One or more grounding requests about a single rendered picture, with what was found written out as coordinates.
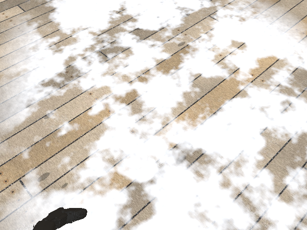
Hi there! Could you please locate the robot left hand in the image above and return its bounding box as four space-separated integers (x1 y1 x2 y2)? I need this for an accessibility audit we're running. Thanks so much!
33 207 87 230

